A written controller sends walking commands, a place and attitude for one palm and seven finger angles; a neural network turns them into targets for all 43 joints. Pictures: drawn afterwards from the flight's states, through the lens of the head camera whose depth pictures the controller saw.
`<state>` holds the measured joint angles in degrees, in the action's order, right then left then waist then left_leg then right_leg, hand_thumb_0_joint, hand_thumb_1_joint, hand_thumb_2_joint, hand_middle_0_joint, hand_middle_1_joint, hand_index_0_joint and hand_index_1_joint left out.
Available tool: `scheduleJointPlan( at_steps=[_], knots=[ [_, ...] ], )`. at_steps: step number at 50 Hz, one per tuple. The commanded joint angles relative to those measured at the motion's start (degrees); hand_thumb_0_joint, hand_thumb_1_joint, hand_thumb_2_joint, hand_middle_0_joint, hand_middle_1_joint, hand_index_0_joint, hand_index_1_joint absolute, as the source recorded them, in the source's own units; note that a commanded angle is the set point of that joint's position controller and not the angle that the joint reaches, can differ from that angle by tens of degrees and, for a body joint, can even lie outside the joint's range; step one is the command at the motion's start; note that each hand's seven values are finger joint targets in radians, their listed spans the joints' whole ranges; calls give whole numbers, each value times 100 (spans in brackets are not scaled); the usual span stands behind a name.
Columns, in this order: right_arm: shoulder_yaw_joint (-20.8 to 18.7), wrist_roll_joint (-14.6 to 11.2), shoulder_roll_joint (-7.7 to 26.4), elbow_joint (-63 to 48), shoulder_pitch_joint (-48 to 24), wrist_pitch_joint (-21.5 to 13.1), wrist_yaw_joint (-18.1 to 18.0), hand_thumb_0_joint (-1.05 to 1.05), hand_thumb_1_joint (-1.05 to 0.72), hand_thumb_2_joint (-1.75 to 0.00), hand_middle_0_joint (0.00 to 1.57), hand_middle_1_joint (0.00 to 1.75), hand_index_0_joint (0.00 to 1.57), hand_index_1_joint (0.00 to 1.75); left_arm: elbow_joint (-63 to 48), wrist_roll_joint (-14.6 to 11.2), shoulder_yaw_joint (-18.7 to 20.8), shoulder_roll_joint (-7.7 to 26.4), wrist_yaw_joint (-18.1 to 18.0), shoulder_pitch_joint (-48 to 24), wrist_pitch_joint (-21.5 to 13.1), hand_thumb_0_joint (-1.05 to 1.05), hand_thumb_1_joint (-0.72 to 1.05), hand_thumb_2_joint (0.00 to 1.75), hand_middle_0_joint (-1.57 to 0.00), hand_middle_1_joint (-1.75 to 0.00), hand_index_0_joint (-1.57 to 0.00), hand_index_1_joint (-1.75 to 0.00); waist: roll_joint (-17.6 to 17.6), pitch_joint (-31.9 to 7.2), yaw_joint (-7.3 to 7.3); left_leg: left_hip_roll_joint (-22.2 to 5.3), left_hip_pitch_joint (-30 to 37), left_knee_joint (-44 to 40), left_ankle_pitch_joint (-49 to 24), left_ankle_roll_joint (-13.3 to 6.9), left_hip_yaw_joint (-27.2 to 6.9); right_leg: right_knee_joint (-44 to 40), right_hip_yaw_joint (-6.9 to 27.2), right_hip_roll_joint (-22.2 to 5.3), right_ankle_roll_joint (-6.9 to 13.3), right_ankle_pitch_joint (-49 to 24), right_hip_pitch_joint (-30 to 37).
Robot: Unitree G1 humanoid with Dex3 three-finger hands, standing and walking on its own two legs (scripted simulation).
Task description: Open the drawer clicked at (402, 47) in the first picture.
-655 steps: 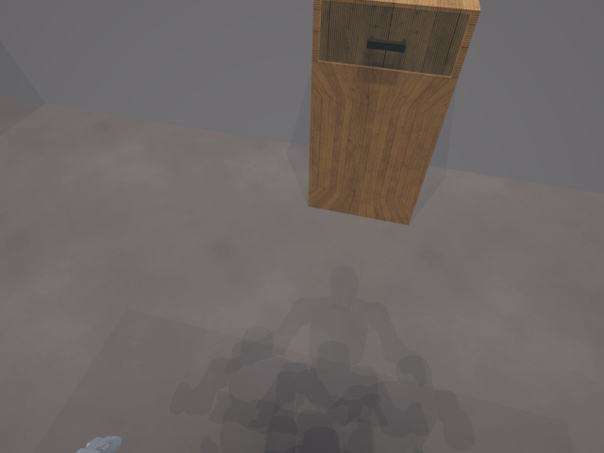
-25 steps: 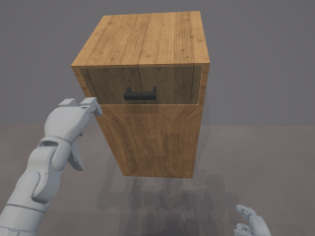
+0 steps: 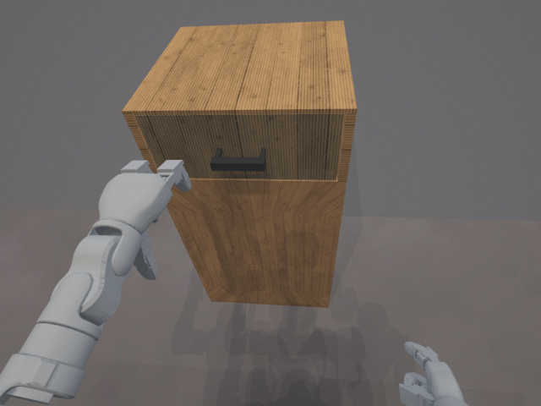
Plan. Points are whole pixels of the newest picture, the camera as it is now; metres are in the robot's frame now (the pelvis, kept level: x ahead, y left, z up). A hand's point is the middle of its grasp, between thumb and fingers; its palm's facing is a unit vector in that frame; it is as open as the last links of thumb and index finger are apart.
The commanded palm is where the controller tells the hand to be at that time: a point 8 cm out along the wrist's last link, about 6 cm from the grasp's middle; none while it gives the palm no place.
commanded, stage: move the hooked fingers above the handle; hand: left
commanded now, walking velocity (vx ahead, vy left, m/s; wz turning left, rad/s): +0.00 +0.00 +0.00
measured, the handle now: (239, 158) +0.58 +0.15 +0.02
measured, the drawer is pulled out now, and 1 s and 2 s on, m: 0.00 0.00 0.00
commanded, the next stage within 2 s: none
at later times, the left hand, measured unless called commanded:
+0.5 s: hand (190, 193) +0.41 +0.19 +0.09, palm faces +0.01 -0.06 -1.00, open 13.8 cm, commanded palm +0.40 +0.21 +0.16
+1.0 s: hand (214, 171) +0.48 +0.17 +0.08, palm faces -0.01 -0.03 -1.00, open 13.8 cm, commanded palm +0.47 +0.18 +0.14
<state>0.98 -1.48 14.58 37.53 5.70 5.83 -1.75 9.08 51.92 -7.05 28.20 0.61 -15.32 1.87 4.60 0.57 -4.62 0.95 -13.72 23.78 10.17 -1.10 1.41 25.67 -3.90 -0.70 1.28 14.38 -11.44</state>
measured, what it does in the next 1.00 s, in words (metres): stands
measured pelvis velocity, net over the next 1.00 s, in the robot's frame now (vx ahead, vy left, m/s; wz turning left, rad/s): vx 0.03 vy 0.00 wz -0.03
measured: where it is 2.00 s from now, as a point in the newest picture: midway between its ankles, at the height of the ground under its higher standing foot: outside the picture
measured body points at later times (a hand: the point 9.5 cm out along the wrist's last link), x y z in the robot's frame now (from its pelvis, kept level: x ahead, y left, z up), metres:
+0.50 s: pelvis +0.02 +0.00 -0.01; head +0.05 -0.03 +0.44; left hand +0.40 +0.20 +0.14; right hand +0.16 -0.26 -0.14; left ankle +0.03 +0.11 -0.74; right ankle -0.01 -0.10 -0.74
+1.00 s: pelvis +0.03 +0.00 -0.01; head +0.07 -0.03 +0.44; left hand +0.47 +0.17 +0.13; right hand +0.11 -0.27 -0.15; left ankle +0.03 +0.11 -0.74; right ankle -0.01 -0.10 -0.74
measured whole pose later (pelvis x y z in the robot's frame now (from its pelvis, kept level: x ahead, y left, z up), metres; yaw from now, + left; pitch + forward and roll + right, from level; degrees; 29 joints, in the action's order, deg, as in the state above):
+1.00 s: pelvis +0.03 +0.00 -0.01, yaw -2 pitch +9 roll +1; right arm -2.8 -1.7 14.7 39.5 15.2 7.9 -1.1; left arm 42.1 57.4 -9.5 23.1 -7.8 -39.8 2.2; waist 2.7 -4.7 1.1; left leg 0.1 -24.4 31.4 16.0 -1.0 3.1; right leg 32.7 -2.1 -0.2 1.4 19.2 -22.5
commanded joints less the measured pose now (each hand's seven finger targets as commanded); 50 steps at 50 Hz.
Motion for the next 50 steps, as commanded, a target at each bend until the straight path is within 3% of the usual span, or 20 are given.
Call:
scheduleJointPlan(
  at_steps=[1, 2, 5, 9, 12, 14, 15, 17, 21, 22, 26, 27, 30, 32, 34, 36, 39, 45, 48, 50],
  knots=[
    [-219, -1, 595, -712, -468, -240, -47, 0, -90, -90, 20, 30, 20, 30, -754, 96, 758, 1140, -417, -2514, -38, 0, -50, 30, -30, -120, -30, -120, -305, -1561, 128, 124, 606, -140, -801, -76, -59, -375, 323, 94, 67, -758, 165],
    [-226, -11, 587, -698, -431, -230, -35, 0, -90, -90, 20, 30, 20, 30, -643, 86, 695, 1063, -447, -2598, 2, 0, -50, 30, -30, -120, -30, -120, -330, -1559, 135, 118, 577, -142, -814, -72, -68, -351, 300, 93, 73, -799, 159],
    [-242, -15, 655, -715, -441, -166, -38, 0, -90, -90, 20, 30, 20, 30, -350, 120, 1105, 1488, -502, -2515, 130, 0, -50, 30, -30, -120, -30, -120, -477, -1784, 13, 139, 410, -99, -1022, -92, -7, -296, 399, 71, 64, -1187, 523],
    [-258, -43, 671, -742, -349, -97, -47, 0, -90, -90, 20, 30, 20, 30, -44, 97, 928, 1313, -412, -2479, 222, 0, -50, 30, -30, -120, -30, -120, -565, -1719, 70, 131, 278, -59, -1123, -122, 48, -199, 380, 54, 42, -1491, 507],
    [-309, -36, 701, -832, -286, -100, -55, 0, -90, -90, 20, 30, 20, 30, -217, 63, 967, 1370, -328, -2461, 126, 0, -50, 30, -30, -120, -30, -120, -556, -1964, 62, 147, 307, 48, -1337, -169, 75, -98, 438, 40, 24, -1900, 642],
    [-338, -39, 689, -846, -217, -86, -46, 0, -90, -90, 20, 30, 20, 30, -334, 49, 787, 1175, -291, -2541, 42, 0, -50, 30, -30, -120, -30, -120, -409, -1963, 141, 159, 352, 113, -1410, -166, 62, -33, 405, 61, 29, -1979, 481],
    [-376, -42, 699, -816, -155, -99, -45, 0, -90, -90, 20, 30, 20, 30, -244, 51, 770, 1111, -279, -2551, 14, 0, -50, 30, -30, -120, -30, -120, -580, -1930, 197, 133, 385, 165, -1464, -175, 40, -27, 375, 93, 30, -1952, 381],
    [-396, -50, 706, -783, -50, -106, -54, 0, -90, -90, 20, 30, 20, 30, -220, 48, 695, 1065, -325, -2707, -50, 0, -50, 30, -30, -120, -30, -120, -546, -1902, 239, 133, 383, 219, -1441, -179, 39, 15, 377, 94, 22, -1927, 219],
    [-458, -56, 692, -672, 155, -141, -52, 0, -90, -90, 20, 30, 20, 30, -206, 189, 534, 980, -583, -3473, -111, 0, -50, 30, -30, -120, -30, -120, -348, -2159, 345, 110, 577, 339, -1478, -158, -22, 101, 342, 147, 67, -1633, -103],
    [-462, -56, 675, -644, 207, -150, -50, 0, -90, -90, 20, 30, 20, 30, -64, 195, 459, 884, -658, -3552, -85, 0, -50, 30, -30, -120, -30, -120, -350, -2203, 360, 115, 570, 367, -1502, -156, -31, 128, 331, 150, 73, -1654, -123],
    [-452, -61, 691, -542, 288, -115, -32, 0, -90, -90, 20, 30, 20, 30, 593, 336, 622, 1042, -905, -3887, 137, 0, -50, 30, -30, -120, -30, -120, -390, -2297, 316, 105, 433, 393, -1560, -126, -15, 211, 306, 168, 102, -1664, -94],
    [-448, -63, 683, -510, 301, -97, -26, 0, -90, -90, 20, 30, 20, 30, 756, 362, 492, 895, -938, -3979, 218, 0, -50, 30, -30, -120, -30, -120, -408, -2283, 354, 103, 425, 415, -1591, -125, -8, 232, 288, 173, 105, -1696, -146],
    [-441, -64, 722, -516, 301, -48, -24, 0, -90, -90, 20, 30, 20, 30, 1245, 414, 580, 993, -937, -4075, 429, 0, -50, 30, -30, -120, -30, -120, -489, -2317, 345, 85, 338, 424, -1638, -129, 17, 250, 294, 184, 109, -1802, -71],
    [-424, -74, 698, -543, 350, -8, -24, 0, -90, -90, 20, 30, 20, 30, 1473, 421, 322, 764, -865, -4224, 518, 0, -50, 30, -30, -120, -30, -120, -515, -2307, 404, 76, 289, 443, -1621, -143, 35, 282, 293, 161, 93, -1873, -102],
    [-437, -57, 725, -571, 429, 34, -42, 0, -90, -90, 20, 30, 20, 30, 1665, 450, 433, 889, -784, -4207, 527, 0, -50, 30, -30, -120, -30, -120, -683, -2410, 393, 68, 257, 466, -1718, -157, 50, 316, 305, 161, 83, -2034, 0],
    [-450, -49, 728, -626, 488, 45, -39, 0, -90, -90, 20, 30, 20, 30, 1591, 450, 379, 859, -696, -4373, 428, 0, -50, 30, -30, -120, -30, -120, -581, -2515, 410, 74, 265, 515, -1846, -171, 56, 347, 331, 152, 83, -2218, 42],
    [-478, -43, 712, -600, 633, 62, -41, 0, -90, -90, 20, 30, 20, 30, 1818, 439, 221, 631, -638, -4497, 289, 0, -50, 30, -30, -120, -30, -120, -682, -2328, 518, 55, 240, 569, -1789, -182, 59, 349, 311, 167, 68, -2176, -194],
    [-568, 13, 714, -467, 941, 34, -13, 0, -90, -90, 20, 30, 20, 30, 1908, 526, 531, 932, -949, -5011, -48, 0, -50, 30, -30, -120, -30, -120, -497, -2672, 554, 75, 186, 745, -2013, -166, 42, 494, 343, 197, 88, -2326, -218],
    [-617, -1, 684, -339, 1073, 13, 45, 0, -90, -90, 20, 30, 20, 30, 2186, 574, 225, 529, -1166, -5380, 6, 0, -50, 30, -30, -120, -30, -120, -357, -2606, 707, 43, 258, 799, -1970, -141, 19, 526, 297, 232, 91, -2089, -601],
    [-637, 8, 717, -264, 1163, 7, 62, 0, -90, -90, 20, 30, 20, 30, 2548, 607, 195, 503, -1272, -5648, 117, 0, -50, 30, -30, -120, -30, -120, -410, -2536, 814, 45, 189, 819, -1802, -140, 10, 502, 281, 256, 93, -1880, -737]
  ],
)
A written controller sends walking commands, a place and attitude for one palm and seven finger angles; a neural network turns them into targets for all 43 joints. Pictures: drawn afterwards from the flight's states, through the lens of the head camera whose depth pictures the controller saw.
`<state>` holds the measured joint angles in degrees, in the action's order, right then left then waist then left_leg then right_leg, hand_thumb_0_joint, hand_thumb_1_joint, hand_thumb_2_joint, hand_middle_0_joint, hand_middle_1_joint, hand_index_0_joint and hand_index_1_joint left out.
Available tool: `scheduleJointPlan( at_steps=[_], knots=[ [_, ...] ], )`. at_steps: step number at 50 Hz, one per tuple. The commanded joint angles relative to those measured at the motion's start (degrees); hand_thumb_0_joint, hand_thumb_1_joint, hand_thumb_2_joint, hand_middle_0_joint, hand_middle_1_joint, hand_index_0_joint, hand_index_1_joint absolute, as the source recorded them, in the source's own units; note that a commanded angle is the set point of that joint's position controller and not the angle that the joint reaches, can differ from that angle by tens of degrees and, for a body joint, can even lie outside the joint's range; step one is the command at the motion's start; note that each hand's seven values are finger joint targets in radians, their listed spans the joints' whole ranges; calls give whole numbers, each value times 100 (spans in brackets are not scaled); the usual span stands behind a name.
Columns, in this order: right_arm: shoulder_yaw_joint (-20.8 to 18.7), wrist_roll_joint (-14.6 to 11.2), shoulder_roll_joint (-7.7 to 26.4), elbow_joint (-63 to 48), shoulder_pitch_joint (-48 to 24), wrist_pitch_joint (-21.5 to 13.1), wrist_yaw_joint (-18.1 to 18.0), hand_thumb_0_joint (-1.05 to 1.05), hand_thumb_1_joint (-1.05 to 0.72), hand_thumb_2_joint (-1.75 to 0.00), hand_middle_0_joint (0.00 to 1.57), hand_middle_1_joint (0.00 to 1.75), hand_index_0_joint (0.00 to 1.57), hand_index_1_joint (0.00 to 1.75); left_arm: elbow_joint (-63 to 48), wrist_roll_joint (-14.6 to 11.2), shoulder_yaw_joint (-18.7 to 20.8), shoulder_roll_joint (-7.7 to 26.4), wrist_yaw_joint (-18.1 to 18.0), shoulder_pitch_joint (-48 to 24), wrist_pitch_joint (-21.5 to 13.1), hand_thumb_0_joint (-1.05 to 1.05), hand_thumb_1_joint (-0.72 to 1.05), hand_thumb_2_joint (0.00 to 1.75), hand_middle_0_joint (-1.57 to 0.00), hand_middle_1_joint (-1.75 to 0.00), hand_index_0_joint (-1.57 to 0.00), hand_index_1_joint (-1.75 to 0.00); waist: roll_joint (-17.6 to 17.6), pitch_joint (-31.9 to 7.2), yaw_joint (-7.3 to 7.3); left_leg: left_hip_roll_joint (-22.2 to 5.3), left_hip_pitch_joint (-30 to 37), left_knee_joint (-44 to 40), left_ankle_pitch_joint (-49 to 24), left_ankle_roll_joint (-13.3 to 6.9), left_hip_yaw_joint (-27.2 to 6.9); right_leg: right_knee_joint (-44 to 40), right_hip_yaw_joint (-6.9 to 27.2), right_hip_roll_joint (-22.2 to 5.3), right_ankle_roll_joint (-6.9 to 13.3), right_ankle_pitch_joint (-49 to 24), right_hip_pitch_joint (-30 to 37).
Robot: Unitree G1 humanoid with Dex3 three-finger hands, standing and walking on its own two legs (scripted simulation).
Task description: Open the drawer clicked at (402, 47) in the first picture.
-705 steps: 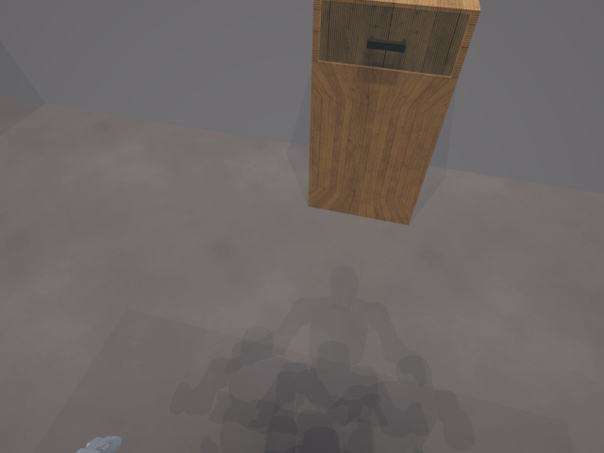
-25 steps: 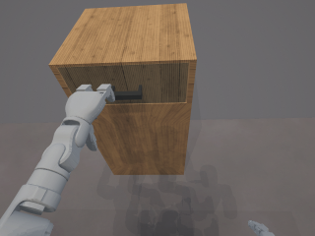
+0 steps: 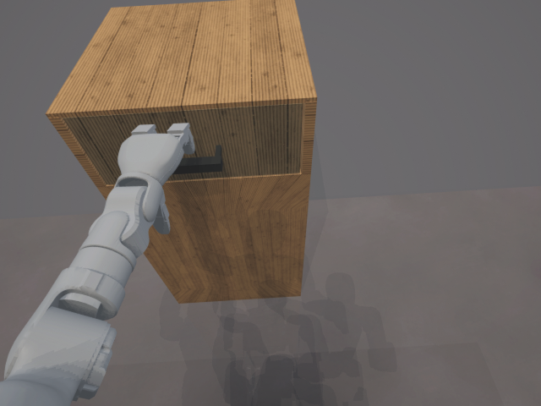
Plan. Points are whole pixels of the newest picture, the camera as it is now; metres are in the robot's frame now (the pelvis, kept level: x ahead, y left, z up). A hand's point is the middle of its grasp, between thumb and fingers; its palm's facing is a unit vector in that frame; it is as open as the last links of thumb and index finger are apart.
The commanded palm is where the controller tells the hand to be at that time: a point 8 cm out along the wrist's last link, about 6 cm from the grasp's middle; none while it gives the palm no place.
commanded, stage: move the hooked fingers above the handle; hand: left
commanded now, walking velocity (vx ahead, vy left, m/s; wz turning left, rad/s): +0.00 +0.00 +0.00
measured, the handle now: (192, 158) +0.54 +0.17 +0.03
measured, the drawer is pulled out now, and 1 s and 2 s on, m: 0.00 0.00 0.00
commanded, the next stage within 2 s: lower the fingers behind the handle in 1.44 s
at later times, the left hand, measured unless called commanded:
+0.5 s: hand (181, 161) +0.49 +0.17 +0.08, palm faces -0.03 -0.03 -1.00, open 13.7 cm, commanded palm +0.47 +0.18 +0.14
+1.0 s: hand (187, 156) +0.49 +0.16 +0.08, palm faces -0.02 -0.02 -1.00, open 13.8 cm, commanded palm +0.48 +0.17 +0.14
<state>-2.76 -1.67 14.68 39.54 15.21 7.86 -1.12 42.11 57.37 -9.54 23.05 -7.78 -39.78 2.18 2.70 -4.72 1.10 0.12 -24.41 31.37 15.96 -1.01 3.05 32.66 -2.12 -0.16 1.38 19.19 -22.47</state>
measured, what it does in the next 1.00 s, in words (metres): stands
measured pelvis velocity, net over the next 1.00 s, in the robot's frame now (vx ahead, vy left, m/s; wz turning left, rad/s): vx -0.01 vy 0.00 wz -0.02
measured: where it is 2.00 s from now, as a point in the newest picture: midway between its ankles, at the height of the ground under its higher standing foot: outside the picture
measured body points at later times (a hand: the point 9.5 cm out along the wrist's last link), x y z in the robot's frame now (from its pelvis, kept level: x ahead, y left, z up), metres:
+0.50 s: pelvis +0.00 +0.00 +0.00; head +0.06 -0.02 +0.44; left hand +0.49 +0.17 +0.13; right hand -0.02 -0.27 -0.14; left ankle -0.01 +0.11 -0.73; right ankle -0.04 -0.10 -0.73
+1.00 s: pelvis -0.01 +0.00 -0.01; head +0.06 -0.01 +0.44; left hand +0.49 +0.16 +0.14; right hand +0.05 -0.27 -0.14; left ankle -0.01 +0.11 -0.73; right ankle -0.04 -0.10 -0.73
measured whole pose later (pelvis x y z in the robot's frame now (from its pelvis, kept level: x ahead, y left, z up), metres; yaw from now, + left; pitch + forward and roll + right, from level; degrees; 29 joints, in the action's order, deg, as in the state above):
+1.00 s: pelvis -0.01 +0.00 -0.01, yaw -1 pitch +13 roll +0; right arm -1.8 -1.1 14.4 39.0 16.6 5.8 -1.3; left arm 62.5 59.9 -7.9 22.0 -12.1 -55.6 5.4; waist 2.6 -6.5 6.3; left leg -0.5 -31.4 34.5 16.4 -1.3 3.6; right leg 35.2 -1.5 0.3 1.2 19.0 -29.5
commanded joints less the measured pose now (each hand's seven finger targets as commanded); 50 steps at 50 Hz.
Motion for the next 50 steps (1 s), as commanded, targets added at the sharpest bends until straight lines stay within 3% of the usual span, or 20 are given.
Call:
scheduleJointPlan(
  at_steps=[1, 5, 6, 8, 10, 12, 16, 18, 20, 25, 27, 32, 35, 37, 39, 42, 43, 45, 46, 50],
  knots=[
    [-256, 16, 715, -432, 255, -198, 7, 0, -90, -90, 20, 30, 20, 30, -635, 67, 342, 940, -476, -3417, 133, 0, -50, 30, -30, -120, -30, -120, -273, -1997, 292, 130, 1197, 53, -2252, -158, -172, -199, 111, 199, 74, -2296, 298],
    [-259, 57, 764, -321, 461, -225, -23, 0, -90, -90, 20, 30, 20, 30, -55, 103, 345, 999, -571, -3943, 280, 0, -50, 30, -30, -120, -30, -120, -346, -2133, 450, 148, 1034, 85, -1980, -187, -142, -226, 164, 193, 45, -2210, 298],
    [-263, 44, 777, -315, 504, -225, -34, 0, -90, -90, 20, 30, 20, 30, 88, 144, 498, 1193, -590, -3941, 297, 0, -50, 30, -30, -120, -30, -120, -255, -2197, 431, 138, 1008, 82, -1946, -182, -146, -195, 167, 192, 48, -2163, 276],
    [-242, 59, 755, -312, 575, -235, -38, 0, -90, -90, 20, 30, 20, 30, 311, 135, 387, 1063, -608, -4071, 329, 0, -50, 30, -30, -120, -30, -120, -222, -2235, 466, 154, 905, 118, -1960, -189, -108, -174, 184, 190, 34, -2286, 305],
    [-229, 70, 824, -279, 697, -242, -60, 0, -90, -90, 20, 30, 20, 30, 732, 188, 709, 1473, -618, -4082, 361, 0, -50, 30, -30, -120, -30, -120, -452, -2234, 498, 150, 649, 150, -1940, -197, -118, -144, 202, 192, 19, -2357, 416],
    [-213, 58, 814, -298, 777, -265, -55, 0, -90, -90, 20, 30, 20, 30, 935, 193, 479, 1254, -625, -4242, 401, 0, -50, 30, -30, -120, -30, -120, -416, -2131, 585, 152, 497, 163, -1787, -201, -90, -137, 213, 195, -4, -2308, 277],
    [-227, 96, 852, -424, 900, -283, -68, 0, -90, -90, 20, 30, 20, 30, 968, 278, 994, 1911, -592, -3981, 327, 0, -50, 30, -30, -120, -30, -120, -235, -2726, 355, 150, 323, 218, -2058, -203, 7, -7, 287, 160, -9, -2822, 822],
    [-264, 104, 842, -419, 954, -276, -51, 0, -90, -90, 20, 30, 20, 30, 953, 319, 884, 1694, -593, -3765, 312, 0, -50, 30, -30, -120, -30, -120, -335, -2634, 375, 120, 356, 233, -2165, -199, 29, -14, 242, 186, -16, -2916, 734],
    [-268, 89, 873, -432, 928, -259, -43, 0, -90, -90, 20, 30, 20, 30, 949, 284, 1009, 1801, -590, -3539, 299, 0, -50, 30, -30, -120, -30, -120, -505, -2481, 340, 120, 261, 192, -2158, -205, 34, -71, 242, 188, -20, -2934, 815],
    [-337, 79, 865, -432, 913, -283, -28, 0, -90, -90, 20, 30, 20, 30, 223, 204, 887, 1646, -620, -3714, 103, 0, -50, 30, -30, -120, -30, -120, -308, -2572, 375, 100, 613, 131, -2213, -230, 14, -166, 229, 212, -2, -2756, 746],
    [-385, 91, 822, -411, 904, -296, -6, 0, -90, -90, 20, 30, 20, 30, -168, 211, 720, 1421, -653, -3790, 7, 0, -50, 30, -30, -120, -30, -120, 35, -2723, 385, 90, 1002, 151, -2407, -228, -30, -164, 208, 241, 14, -2700, 549],
    [-352, 48, 820, -248, 828, -310, 3, 0, -90, -90, 20, 30, 20, 30, 140, 159, 512, 1192, -738, -3973, 138, 0, -50, 30, -30, -120, -30, -120, -86, -2099, 529, 80, 1007, 65, -1921, -211, -108, -304, 148, 267, 29, -2026, 94],
    [-319, 54, 824, -244, 777, -304, -6, 0, -90, -90, 20, 30, 20, 30, 170, 172, 558, 1302, -743, -4219, 210, 0, -50, 30, -30, -120, -30, -120, -51, -2244, 531, 103, 1035, 75, -1905, -200, -127, -291, 156, 246, 44, -1962, 154],
    [-293, 40, 788, -239, 742, -314, -2, 0, -90, -90, 20, 30, 20, 30, 463, 154, 186, 833, -704, -4237, 318, 0, -50, 30, -30, -120, -30, -120, -56, -2001, 619, 99, 1019, 64, -1781, -195, -142, -294, 123, 253, 36, -1836, -98],
    [-253, 34, 847, -243, 739, -298, -26, 0, -90, -90, 20, 30, 20, 30, 763, 165, 357, 1080, -659, -4257, 403, 0, -50, 30, -30, -120, -30, -120, -245, -1897, 624, 87, 888, 40, -1618, -186, -165, -275, 120, 243, 27, -1694, -130],
    [-244, 49, 820, -302, 736, -316, -42, 0, -90, -90, 20, 30, 20, 30, 775, 194, 138, 827, -594, -4549, 387, 0, -50, 30, -30, -120, -30, -120, -191, -2022, 711, 87, 957, 116, -1661, -193, -178, -223, 133, 235, 23, -1713, -237],
    [-245, 65, 813, -319, 751, -324, -45, 0, -90, -90, 20, 30, 20, 30, 802, 178, 173, 818, -587, -4500, 375, 0, -50, 30, -30, -120, -30, -120, -154, -2143, 677, 90, 992, 147, -1710, -196, -166, -199, 146, 232, 19, -1753, -206],
    [-211, 84, 863, -357, 771, -306, -77, 0, -90, -90, 20, 30, 20, 30, 981, 190, 545, 1268, -589, -4420, 343, 0, -50, 30, -30, -120, -30, -120, -420, -2210, 621, 108, 763, 179, -1777, -210, -152, -158, 171, 217, 9, -1946, 47],
    [-200, 76, 842, -408, 776, -307, -86, 0, -90, -90, 20, 30, 20, 30, 960, 229, 590, 1370, -604, -4395, 330, 0, -50, 30, -30, -120, -30, -120, -286, -2348, 555, 118, 688, 196, -1767, -205, -125, -104, 199, 210, 6, -1999, 113],
    [-211, 90, 815, -427, 825, -310, -75, 0, -90, -90, 20, 30, 20, 30, 1041, 338, 572, 1275, -696, -4359, 383, 0, -50, 30, -30, -120, -30, -120, -307, -2341, 576, 86, 628, 293, -2041, -191, -100, -29, 155, 236, 16, -2192, 48]
  ],
)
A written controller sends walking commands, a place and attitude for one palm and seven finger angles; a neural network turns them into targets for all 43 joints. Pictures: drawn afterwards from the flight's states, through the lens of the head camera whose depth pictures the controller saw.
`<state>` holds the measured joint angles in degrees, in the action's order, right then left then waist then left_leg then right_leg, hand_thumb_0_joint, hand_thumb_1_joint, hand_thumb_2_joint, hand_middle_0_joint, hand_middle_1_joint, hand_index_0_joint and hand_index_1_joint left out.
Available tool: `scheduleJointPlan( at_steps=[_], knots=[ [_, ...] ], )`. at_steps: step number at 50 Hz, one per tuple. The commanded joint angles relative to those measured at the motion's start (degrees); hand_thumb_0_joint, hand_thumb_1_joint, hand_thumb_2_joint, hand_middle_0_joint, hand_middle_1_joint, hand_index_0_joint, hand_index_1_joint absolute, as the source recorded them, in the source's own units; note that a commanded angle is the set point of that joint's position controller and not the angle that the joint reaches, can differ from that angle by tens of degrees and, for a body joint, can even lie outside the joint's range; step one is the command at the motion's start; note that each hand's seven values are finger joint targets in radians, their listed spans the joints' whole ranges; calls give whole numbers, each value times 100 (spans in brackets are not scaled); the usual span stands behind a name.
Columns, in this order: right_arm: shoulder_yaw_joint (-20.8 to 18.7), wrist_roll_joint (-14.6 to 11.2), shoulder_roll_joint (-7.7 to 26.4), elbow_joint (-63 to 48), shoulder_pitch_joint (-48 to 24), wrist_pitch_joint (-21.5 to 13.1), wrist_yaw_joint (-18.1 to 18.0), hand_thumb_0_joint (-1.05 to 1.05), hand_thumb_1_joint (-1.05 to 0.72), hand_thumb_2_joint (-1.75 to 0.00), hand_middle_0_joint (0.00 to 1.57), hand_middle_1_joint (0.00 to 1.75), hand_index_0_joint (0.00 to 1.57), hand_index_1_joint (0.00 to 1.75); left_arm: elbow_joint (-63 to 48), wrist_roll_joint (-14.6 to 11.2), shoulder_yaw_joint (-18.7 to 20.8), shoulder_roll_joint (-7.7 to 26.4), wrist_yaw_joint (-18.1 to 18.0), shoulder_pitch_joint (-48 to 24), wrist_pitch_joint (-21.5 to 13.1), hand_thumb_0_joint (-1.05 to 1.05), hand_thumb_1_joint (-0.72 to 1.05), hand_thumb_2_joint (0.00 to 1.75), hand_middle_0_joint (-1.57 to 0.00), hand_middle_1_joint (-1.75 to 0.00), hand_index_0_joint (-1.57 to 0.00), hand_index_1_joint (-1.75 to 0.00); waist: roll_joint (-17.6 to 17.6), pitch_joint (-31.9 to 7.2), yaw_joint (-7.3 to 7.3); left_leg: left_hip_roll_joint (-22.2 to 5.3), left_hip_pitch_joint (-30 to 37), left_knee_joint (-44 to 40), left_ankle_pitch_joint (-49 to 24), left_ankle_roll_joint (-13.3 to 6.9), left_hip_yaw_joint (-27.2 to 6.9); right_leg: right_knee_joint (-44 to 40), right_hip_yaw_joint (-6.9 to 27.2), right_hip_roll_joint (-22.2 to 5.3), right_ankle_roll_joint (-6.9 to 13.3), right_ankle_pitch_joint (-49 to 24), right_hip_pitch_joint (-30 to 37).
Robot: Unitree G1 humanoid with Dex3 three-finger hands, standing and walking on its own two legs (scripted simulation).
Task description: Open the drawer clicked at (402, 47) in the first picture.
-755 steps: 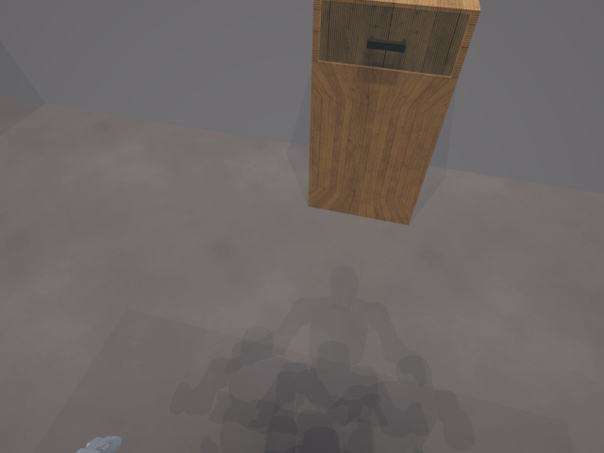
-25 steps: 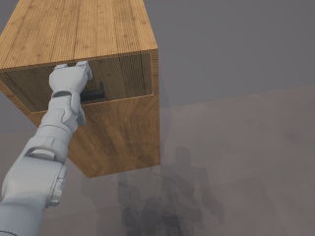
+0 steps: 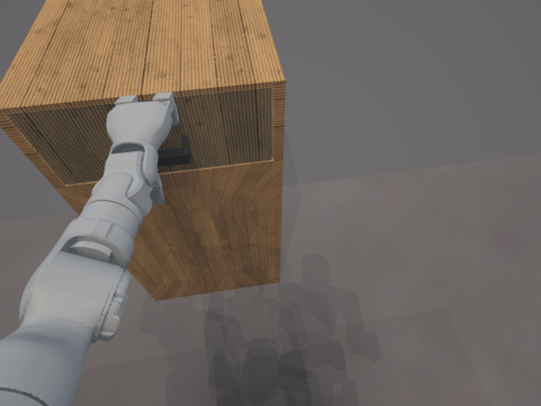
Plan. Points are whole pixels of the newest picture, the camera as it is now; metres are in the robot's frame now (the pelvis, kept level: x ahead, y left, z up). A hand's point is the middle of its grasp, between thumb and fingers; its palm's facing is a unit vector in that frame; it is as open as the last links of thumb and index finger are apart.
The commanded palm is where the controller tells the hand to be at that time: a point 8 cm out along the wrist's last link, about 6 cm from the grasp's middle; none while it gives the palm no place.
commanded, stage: move the hooked fingers above the handle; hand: left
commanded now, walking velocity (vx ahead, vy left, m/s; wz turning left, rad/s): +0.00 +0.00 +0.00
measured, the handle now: (158, 151) +0.55 +0.18 +0.04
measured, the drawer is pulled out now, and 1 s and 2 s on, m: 0.00 0.00 0.00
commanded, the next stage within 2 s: lower the fingers behind the handle in 0.44 s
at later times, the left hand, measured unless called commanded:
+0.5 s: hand (145, 154) +0.49 +0.17 +0.09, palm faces -0.01 -0.02 -1.00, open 13.8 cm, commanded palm +0.47 +0.18 +0.15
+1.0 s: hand (149, 167) +0.48 +0.18 +0.06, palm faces -0.01 -0.01 -1.00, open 13.8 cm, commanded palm +0.47 +0.18 +0.12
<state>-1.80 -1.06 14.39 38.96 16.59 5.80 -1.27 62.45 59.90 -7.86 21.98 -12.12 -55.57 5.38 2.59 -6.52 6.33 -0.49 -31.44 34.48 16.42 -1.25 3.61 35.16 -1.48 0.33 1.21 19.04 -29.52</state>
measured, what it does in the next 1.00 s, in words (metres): stands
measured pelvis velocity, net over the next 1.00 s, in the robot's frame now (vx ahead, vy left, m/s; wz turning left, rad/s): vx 0.00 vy -0.01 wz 0.00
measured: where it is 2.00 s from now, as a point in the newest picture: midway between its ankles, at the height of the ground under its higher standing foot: outside the picture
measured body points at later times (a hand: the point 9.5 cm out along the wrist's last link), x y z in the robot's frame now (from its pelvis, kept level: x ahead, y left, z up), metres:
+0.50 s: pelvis +0.01 +0.00 +0.00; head +0.06 -0.02 +0.45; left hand +0.48 +0.17 +0.14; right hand +0.04 -0.28 -0.14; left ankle +0.00 +0.11 -0.72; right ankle -0.03 -0.11 -0.72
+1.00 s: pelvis +0.00 -0.01 +0.00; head +0.07 -0.02 +0.44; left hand +0.48 +0.17 +0.12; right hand +0.04 -0.27 -0.14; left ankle +0.00 +0.11 -0.72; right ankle -0.03 -0.11 -0.72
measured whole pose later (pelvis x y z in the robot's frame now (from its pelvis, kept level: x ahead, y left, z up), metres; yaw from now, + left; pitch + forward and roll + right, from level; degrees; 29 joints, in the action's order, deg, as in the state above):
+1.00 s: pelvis +0.00 -0.01 +0.00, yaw +0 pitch +14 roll +0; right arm -3.4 -0.5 14.3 40.8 18.7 6.3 -0.6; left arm 59.3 60.5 -7.0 21.8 -16.0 -49.3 4.6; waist 2.8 -7.0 5.4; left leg -1.0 -32.8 36.2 17.4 -0.8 3.1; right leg 36.5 -1.8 0.8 1.7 20.0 -30.6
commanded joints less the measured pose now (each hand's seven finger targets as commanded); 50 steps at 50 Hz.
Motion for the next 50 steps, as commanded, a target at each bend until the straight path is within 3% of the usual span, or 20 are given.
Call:
scheduleJointPlan(
  at_steps=[1, 3, 5, 7, 11, 13, 16, 17, 19, 22, 23, 26, 28, 29, 34, 35, 40, 42, 44, 50],
  knots=[
    [-314, 29, 854, -387, 714, -111, -53, 0, -90, -90, 20, 30, 20, 30, -1052, 67, 424, 1446, -280, -2812, 66, 0, -50, 30, -30, -120, -30, -120, -198, -2250, 39, 143, 1353, -15, -2052, -169, -139, -278, 111, 186, 21, -2190, 774],
    [-330, 33, 852, -391, 761, -100, -62, 0, -90, -90, 20, 30, 20, 30, -1137, 76, 535, 1586, -292, -2767, 62, 0, -50, 30, -30, -120, -30, -120, -194, -2466, -8, 145, 1369, 12, -2196, -171, -128, -236, 130, 186, 20, -2381, 931],
    [-359, 53, 840, -364, 790, -75, -38, 0, -90, -90, 20, 30, 20, 30, -1214, 45, 484, 1435, -287, -2695, 90, 0, -50, 30, -30, -120, -30, -120, -212, -2570, -11, 139, 1484, 39, -2522, -170, -141, -233, 99, 197, 31, -2587, 1011],
    [-370, 38, 864, -325, 800, -42, -26, 0, -90, -90, 20, 30, 20, 30, -1223, 25, 616, 1578, -275, -2508, 126, 0, -50, 30, -30, -120, -30, -120, -240, -2463, -57, 122, 1440, 2, -2497, -167, -121, -250, 94, 201, 20, -2642, 1035],
    [-392, 32, 850, -344, 736, -24, 10, 0, -90, -90, 20, 30, 20, 30, -1544, -38, 448, 1344, -209, -2338, 79, 0, -50, 30, -30, -120, -30, -120, -195, -2399, -98, 132, 1514, -77, -2505, -186, -111, -344, 97, 197, 22, -2688, 1135],
    [-402, 21, 856, -335, 721, 0, 5, 0, -90, -90, 20, 30, 20, 30, -1584, -27, 540, 1452, -175, -2157, 53, 0, -50, 30, -30, -120, -30, -120, -250, -2323, -145, 139, 1497, -110, -2483, -186, -106, -360, 92, 204, 31, -2698, 1191],
    [-420, 12, 834, -354, 661, -17, -5, 0, -90, -90, 20, 30, 20, 30, -1936, -61, 445, 1353, -153, -2219, -61, 0, -50, 30, -30, -120, -30, -120, -150, -2356, -121, 145, 1644, -135, -2482, -202, -118, -409, 104, 203, 35, -2663, 1195],
    [-421, 14, 842, -304, 676, -11, -12, 0, -90, -90, 20, 30, 20, 30, -1887, -46, 552, 1471, -174, -2197, -67, 0, -50, 30, -30, -120, -30, -120, -197, -2255, -116, 139, 1633, -150, -2434, -202, -112, -422, 97, 206, 32, -2635, 1167],
    [-390, -8, 835, -299, 630, -19, -18, 0, -90, -90, 20, 30, 20, 30, -1784, -51, 411, 1346, -184, -2220, -33, 0, -50, 30, -30, -120, -30, -120, -221, -2020, -82, 157, 1543, -204, -2199, -194, -115, -470, 88, 205, 34, -2429, 1058],
    [-397, -10, 828, -280, 609, -38, -30, 0, -90, -90, 20, 30, 20, 30, -1866, -25, 510, 1510, -238, -2436, -57, 0, -50, 30, -30, -120, -30, -120, -24, -2153, -84, 171, 1635, -176, -2170, -191, -121, -454, 127, 196, 52, -2349, 1048],
    [-398, 4, 821, -273, 594, -47, -27, 0, -90, -90, 20, 30, 20, 30, -1900, -26, 358, 1331, -241, -2521, -49, 0, -50, 30, -30, -120, -30, -120, -49, -2185, -31, 171, 1695, -172, -2189, -190, -116, -450, 118, 190, 40, -2374, 1025],
    [-392, 5, 833, -299, 574, -31, -29, 0, -90, -90, 20, 30, 20, 30, -1745, -49, 565, 1533, -206, -2283, -28, 0, -50, 30, -30, -120, -30, -120, -106, -2323, -129, 176, 1656, -156, -2353, -181, -113, -391, 120, 175, 42, -2567, 1209],
    [-369, -19, 831, -295, 522, -24, -36, 0, -90, -90, 20, 30, 20, 30, -1435, -65, 232, 1140, -138, -2175, 81, 0, -50, 30, -30, -120, -30, -120, -340, -1871, 4, 175, 1526, -167, -2103, -187, -88, -477, 91, 174, 15, -2404, 957],
    [-360, -27, 857, -292, 525, -21, -36, 0, -90, -90, 20, 30, 20, 30, -1317, -62, 256, 1161, -110, -2123, 113, 0, -50, 30, -30, -120, -30, -120, -417, -1749, -4, 161, 1453, -194, -2013, -178, -96, -476, 84, 169, 12, -2324, 914],
    [-370, -1, 841, -397, 527, -28, -63, 0, -90, -90, 20, 30, 20, 30, -1568, -64, 198, 1089, -23, -2190, -99, 0, -50, 30, -30, -120, -30, -120, -409, -1998, -1, 189, 1499, -87, -2069, -201, -96, -407, 138, 148, 4, -2445, 953],
    [-374, 13, 843, -404, 537, -37, -70, 0, -90, -90, 20, 30, 20, 30, -1582, -68, 379, 1253, -41, -2137, -176, 0, -50, 30, -30, -120, -30, -120, -477, -2043, -35, 189, 1461, -61, -2149, -208, -110, -397, 154, 139, 11, -2526, 1044],
    [-389, 56, 809, -388, 580, -68, -50, 0, -90, -90, 20, 30, 20, 30, -1756, 60, 537, 1405, -359, -2265, -335, 0, -50, 30, -30, -120, -30, -120, -203, -2210, -68, 194, 1407, 61, -2186, -180, -132, -252, 141, 170, 46, -2402, 879],
    [-399, 60, 790, -330, 614, -90, -27, 0, -90, -90, 20, 30, 20, 30, -1697, 81, 437, 1266, -516, -2347, -256, 0, -50, 30, -30, -120, -30, -120, -97, -2190, -4, 182, 1416, 99, -2139, -174, -120, -233, 132, 184, 33, -2373, 719],
    [-410, 65, 801, -307, 647, -94, -15, 0, -90, -90, 20, 30, 20, 30, -1602, 96, 582, 1415, -625, -2293, -162, 0, -50, 30, -30, -120, -30, -120, -151, -2324, -44, 194, 1352, 117, -2151, -166, -124, -197, 130, 192, 33, -2416, 821],
    [-452, 78, 818, -228, 714, -82, 24, 0, -90, -90, 20, 30, 20, 30, -1398, 22, 383, 1068, -593, -2183, -25, 0, -50, 30, -30, -120, -30, -120, -191, -2427, 26, 177, 1419, 172, -2334, -168, -147, -192, 102, 219, 36, -2503, 784]
  ],
)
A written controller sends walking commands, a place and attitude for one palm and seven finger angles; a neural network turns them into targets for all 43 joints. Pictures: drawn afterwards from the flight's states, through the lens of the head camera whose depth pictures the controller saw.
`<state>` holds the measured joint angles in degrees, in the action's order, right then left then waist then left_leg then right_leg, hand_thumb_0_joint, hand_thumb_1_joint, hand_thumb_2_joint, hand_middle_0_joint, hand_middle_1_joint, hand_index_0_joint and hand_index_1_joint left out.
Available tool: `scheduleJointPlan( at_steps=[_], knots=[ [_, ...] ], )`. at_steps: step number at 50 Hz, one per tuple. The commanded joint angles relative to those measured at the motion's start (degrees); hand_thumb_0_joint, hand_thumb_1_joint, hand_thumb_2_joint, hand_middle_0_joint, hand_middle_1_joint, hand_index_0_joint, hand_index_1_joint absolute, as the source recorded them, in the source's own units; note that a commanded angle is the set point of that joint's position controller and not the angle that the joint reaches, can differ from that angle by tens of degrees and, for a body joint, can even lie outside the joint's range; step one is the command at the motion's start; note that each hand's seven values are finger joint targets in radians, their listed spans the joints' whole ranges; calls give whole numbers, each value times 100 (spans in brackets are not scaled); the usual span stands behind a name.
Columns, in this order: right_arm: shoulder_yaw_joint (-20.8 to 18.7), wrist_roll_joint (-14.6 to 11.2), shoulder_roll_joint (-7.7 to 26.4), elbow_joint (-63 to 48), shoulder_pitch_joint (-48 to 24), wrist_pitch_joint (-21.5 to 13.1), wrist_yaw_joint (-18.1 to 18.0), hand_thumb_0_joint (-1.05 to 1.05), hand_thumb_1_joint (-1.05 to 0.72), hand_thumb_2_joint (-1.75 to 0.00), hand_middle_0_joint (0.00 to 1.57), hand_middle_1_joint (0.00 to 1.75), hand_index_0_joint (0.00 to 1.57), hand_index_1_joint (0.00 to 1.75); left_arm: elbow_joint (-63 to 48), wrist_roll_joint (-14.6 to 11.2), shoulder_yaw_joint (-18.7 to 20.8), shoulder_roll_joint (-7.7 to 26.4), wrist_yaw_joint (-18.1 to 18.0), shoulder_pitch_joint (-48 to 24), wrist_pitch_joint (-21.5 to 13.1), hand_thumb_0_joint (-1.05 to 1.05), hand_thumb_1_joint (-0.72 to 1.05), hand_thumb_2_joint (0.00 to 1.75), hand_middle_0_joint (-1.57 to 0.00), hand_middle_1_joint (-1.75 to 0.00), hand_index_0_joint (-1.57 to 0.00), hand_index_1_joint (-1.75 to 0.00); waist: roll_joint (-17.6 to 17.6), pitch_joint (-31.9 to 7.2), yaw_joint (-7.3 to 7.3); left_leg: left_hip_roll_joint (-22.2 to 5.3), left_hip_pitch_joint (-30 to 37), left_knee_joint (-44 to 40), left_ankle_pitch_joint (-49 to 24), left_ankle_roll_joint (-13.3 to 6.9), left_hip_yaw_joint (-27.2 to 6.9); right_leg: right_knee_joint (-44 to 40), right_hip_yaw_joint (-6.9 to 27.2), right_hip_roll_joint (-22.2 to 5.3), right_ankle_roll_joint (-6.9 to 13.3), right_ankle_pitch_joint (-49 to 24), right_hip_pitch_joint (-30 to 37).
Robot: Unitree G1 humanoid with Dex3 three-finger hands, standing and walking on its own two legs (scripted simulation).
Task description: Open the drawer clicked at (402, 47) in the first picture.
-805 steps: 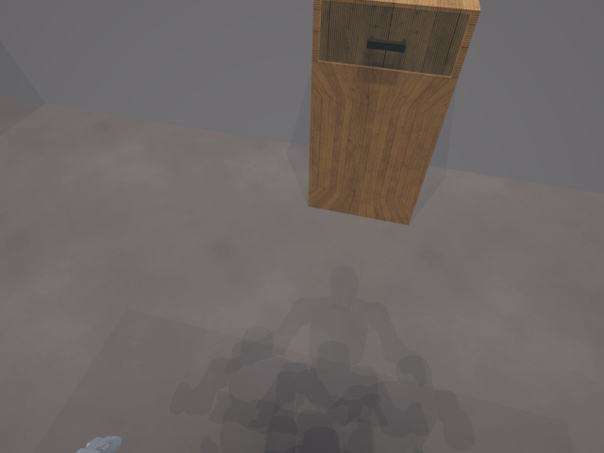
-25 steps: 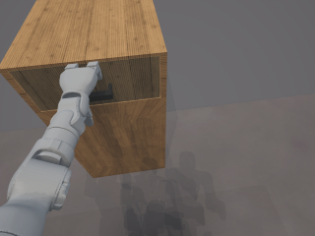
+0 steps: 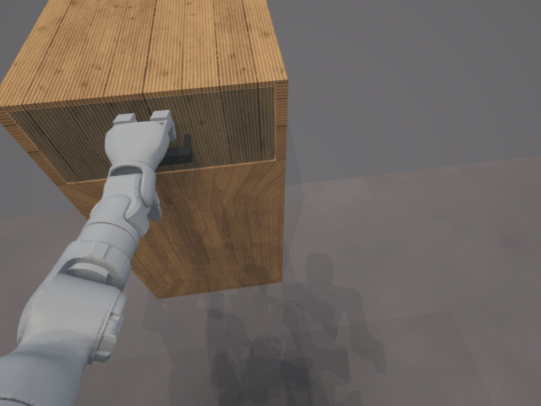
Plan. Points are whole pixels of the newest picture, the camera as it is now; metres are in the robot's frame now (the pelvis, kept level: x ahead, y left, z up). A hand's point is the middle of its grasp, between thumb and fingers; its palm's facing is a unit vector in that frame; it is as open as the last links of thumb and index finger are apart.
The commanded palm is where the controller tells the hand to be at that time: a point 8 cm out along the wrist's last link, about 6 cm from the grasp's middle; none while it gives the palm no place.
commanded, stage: lower the fingers behind the handle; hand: left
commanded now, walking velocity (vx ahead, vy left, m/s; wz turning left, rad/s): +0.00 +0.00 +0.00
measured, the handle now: (159, 149) +0.55 +0.18 +0.04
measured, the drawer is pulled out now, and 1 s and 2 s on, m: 0.00 0.00 0.00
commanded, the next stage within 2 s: close the thumb around the handle in 1.14 s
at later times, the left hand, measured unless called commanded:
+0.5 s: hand (157, 179) +0.49 +0.18 +0.03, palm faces -0.04 -0.02 -1.00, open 13.8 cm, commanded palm +0.47 +0.18 +0.09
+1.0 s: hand (160, 181) +0.49 +0.18 +0.02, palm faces -0.04 -0.03 -1.00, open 13.8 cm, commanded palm +0.47 +0.18 +0.07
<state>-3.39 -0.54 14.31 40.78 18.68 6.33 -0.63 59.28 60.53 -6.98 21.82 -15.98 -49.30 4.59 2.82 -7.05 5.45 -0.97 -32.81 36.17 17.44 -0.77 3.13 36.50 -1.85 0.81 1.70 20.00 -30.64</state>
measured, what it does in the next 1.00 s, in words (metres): stands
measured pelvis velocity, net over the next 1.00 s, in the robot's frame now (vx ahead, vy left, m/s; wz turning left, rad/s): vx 0.00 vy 0.01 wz -0.02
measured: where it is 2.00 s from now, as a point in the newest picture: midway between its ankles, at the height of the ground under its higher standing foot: outside the picture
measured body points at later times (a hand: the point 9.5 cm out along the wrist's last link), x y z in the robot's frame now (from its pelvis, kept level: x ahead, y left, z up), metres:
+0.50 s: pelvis +0.00 +0.01 -0.01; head +0.08 +0.00 +0.43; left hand +0.48 +0.18 +0.08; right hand +0.00 -0.27 -0.14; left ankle -0.01 +0.11 -0.72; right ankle -0.03 -0.10 -0.72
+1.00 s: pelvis +0.00 +0.01 -0.01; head +0.09 +0.00 +0.43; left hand +0.49 +0.18 +0.07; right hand +0.00 -0.26 -0.14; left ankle -0.01 +0.11 -0.72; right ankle -0.03 -0.10 -0.72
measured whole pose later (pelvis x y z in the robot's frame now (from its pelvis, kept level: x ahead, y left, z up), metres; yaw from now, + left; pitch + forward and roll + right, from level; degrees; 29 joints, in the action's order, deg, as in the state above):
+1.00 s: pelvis +0.00 +0.01 -0.01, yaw -1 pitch +19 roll -1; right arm -3.3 0.4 13.7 41.6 20.7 5.2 -0.2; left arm 65.0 61.5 -5.0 21.4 -21.0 -50.3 5.3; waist 3.0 -8.7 7.8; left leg -1.6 -41.0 42.3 20.0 -1.5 3.6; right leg 40.9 -1.2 1.3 1.0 21.3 -38.3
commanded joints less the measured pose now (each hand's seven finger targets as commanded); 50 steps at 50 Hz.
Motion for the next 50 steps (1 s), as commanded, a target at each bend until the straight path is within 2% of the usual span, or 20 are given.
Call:
scheduleJointPlan(
  at_steps=[1, 4, 6, 7, 9, 12, 13, 15, 17, 20, 21, 25, 27, 29, 31, 35, 38, 42, 48, 50],
  knots=[
    [-285, 11, 841, -388, 537, -127, -54, 0, -90, -90, 20, 30, 20, 30, -950, -24, 275, 1116, -185, -2792, 76, 0, -50, 30, -30, -120, -30, -120, -301, -2256, 159, 221, 1467, -2, -2310, -227, -95, -337, 144, 167, -31, -2551, 830],
    [-258, 9, 860, -375, 578, -140, -88, 0, -90, -90, 20, 30, 20, 30, -870, -2, 387, 1309, -191, -2857, 39, 0, -50, 30, -30, -120, -30, -120, -343, -2115, 155, 228, 1247, -49, -2039, -235, -88, -350, 165, 156, -34, -2404, 838],
    [-257, 27, 857, -395, 617, -159, -96, 0, -90, -90, 20, 30, 20, 30, -940, 3, 551, 1496, -199, -2754, -65, 0, -50, 30, -30, -120, -30, -120, -181, -2339, 62, 240, 1228, -13, -2147, -234, -66, -293, 202, 144, -28, -2567, 985],
    [-255, 27, 856, -393, 615, -160, -110, 0, -90, -90, 20, 30, 20, 30, -795, 29, 600, 1544, -219, -2616, -67, 0, -50, 30, -30, -120, -30, -120, -320, -2267, 72, 242, 1130, -3, -2063, -239, -61, -302, 197, 148, -37, -2526, 968],
    [-253, 13, 854, -391, 635, -184, -110, 0, -90, -90, 20, 30, 20, 30, -710, 62, 452, 1372, -270, -2619, -73, 0, -50, 30, -30, -120, -30, -120, -315, -2056, 132, 224, 1036, 2, -1943, -226, -54, -301, 168, 160, -35, -2353, 759],
    [-283, 31, 860, -374, 718, -220, -96, 0, -90, -90, 20, 30, 20, 30, -788, 100, 565, 1487, -372, -2692, -135, 0, -50, 30, -30, -120, -30, -120, -160, -2324, 108, 207, 1130, 72, -2095, -217, -79, -210, 168, 175, -19, -2372, 716],
    [-298, 40, 848, -376, 726, -233, -85, 0, -90, -90, 20, 30, 20, 30, -866, 93, 373, 1235, -389, -2748, -147, 0, -50, 30, -30, -120, -30, -120, -95, -2367, 154, 204, 1193, 102, -2114, -211, -86, -211, 166, 187, -21, -2332, 616],
    [-310, 45, 847, -317, 763, -250, -53, 0, -90, -90, 20, 30, 20, 30, -751, 70, 333, 1126, -434, -2775, -136, 0, -50, 30, -30, -120, -30, -120, -118, -2248, 217, 187, 1225, 149, -2161, -210, -111, -215, 134, 210, -8, -2261, 460],
    [-318, 48, 874, -290, 822, -256, -55, 0, -90, -90, 20, 30, 20, 30, -713, 89, 515, 1364, -494, -2774, -123, 0, -50, 30, -30, -120, -30, -120, -101, -2386, 182, 183, 1191, 188, -2166, -210, -134, -148, 150, 214, -10, -2280, 465],
    [-319, 63, 871, -225, 830, -278, -48, 0, -90, -90, 20, 30, 20, 30, -667, 90, 329, 1139, -560, -3028, -92, 0, -50, 30, -30, -120, -30, -120, -167, -2282, 331, 176, 1159, 242, -2082, -220, -152, -160, 127, 225, -20, -2162, 275],
    [-317, 68, 887, -226, 870, -282, -58, 0, -90, -90, 20, 30, 20, 30, -663, 112, 538, 1409, -602, -3016, -92, 0, -50, 30, -30, -120, -30, -120, -96, -2423, 267, 178, 1120, 251, -2039, -221, -144, -120, 154, 214, -29, -2164, 344],
    [-317, 99, 861, -217, 880, -290, -37, 0, -90, -90, 20, 30, 20, 30, -637, 154, 350, 1140, -660, -3066, -44, 0, -50, 30, -30, -120, -30, -120, 128, -2549, 299, 161, 1238, 362, -2289, -189, -194, -16, 93, 243, 10, -2188, 131],
    [-326, 99, 873, -211, 913, -290, -29, 0, -90, -90, 20, 30, 20, 30, -559, 147, 486, 1268, -675, -2909, -25, 0, -50, 30, -30, -120, -30, -120, 119, -2543, 257, 141, 1222, 405, -2324, -181, -194, 33, 85, 250, 2, -2194, 87],
    [-327, 107, 856, -227, 911, -293, -14, 0, -90, -90, 20, 30, 20, 30, -555, 118, 254, 949, -670, -2913, 0, 0, -50, 30, -30, -120, -30, -120, 84, -2537, 321, 137, 1234, 439, -2319, -185, -203, 34, 71, 261, -6, -2184, -2],
    [-313, 108, 893, -197, 942, -278, -31, 0, -90, -90, 20, 30, 20, 30, -397, 122, 415, 1178, -683, -2911, 21, 0, -50, 30, -30, -120, -30, -120, -125, -2500, 354, 141, 1058, 459, -2207, -202, -193, 46, 97, 250, -31, -2211, 70],
    [-318, 138, 875, -207, 937, -262, -26, 0, -90, -90, 20, 30, 20, 30, -392, 151, 551, 1272, -729, -2724, 15, 0, -50, 30, -30, -120, -30, -120, -39, -2646, 264, 151, 1025, 542, -2418, -190, -183, 129, 94, 251, -7, -2409, 159],
    [-312, 114, 858, -228, 926, -255, -4, 0, -90, -90, 20, 30, 20, 30, -353, 137, 273, 910, -718, -2565, 87, 0, -50, 30, -30, -120, -30, -120, -29, -2460, 284, 132, 995, 520, -2342, -178, -180, 125, 59, 262, -16, -2286, -9],
    [-291, 96, 873, -217, 951, -230, -30, 0, -90, -90, 20, 30, 20, 30, -305, 126, 519, 1292, -719, -2673, 133, 0, -50, 30, -30, -120, -30, -120, -111, -2475, 265, 145, 869, 485, -2164, -195, -172, 104, 87, 245, -22, -2270, 144],
    [-310, 111, 854, -255, 922, -225, -25, 0, -90, -90, 20, 30, 20, 30, -462, 98, 398, 1071, -672, -2538, 87, 0, -50, 30, -30, -120, -30, -120, -20, -2503, 241, 133, 1024, 483, -2338, -192, -161, 87, 83, 253, -17, -2369, 154],
    [-305, 123, 874, -272, 922, -211, -32, 0, -90, -90, 20, 30, 20, 30, -549, 80, 590, 1285, -658, -2479, 39, 0, -50, 30, -30, -120, -30, -120, -108, -2623, 178, 137, 997, 480, -2425, -189, -164, 103, 93, 241, -12, -2512, 346]
  ],
)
